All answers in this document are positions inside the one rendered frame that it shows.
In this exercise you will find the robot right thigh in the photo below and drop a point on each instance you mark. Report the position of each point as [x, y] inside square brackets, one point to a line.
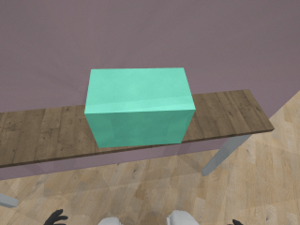
[180, 218]

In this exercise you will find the table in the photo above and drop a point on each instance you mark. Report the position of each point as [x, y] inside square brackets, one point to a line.
[50, 134]

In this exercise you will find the carton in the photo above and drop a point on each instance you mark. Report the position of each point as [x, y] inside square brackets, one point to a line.
[138, 106]

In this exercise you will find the robot left hand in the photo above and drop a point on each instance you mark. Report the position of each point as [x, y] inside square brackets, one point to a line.
[55, 216]

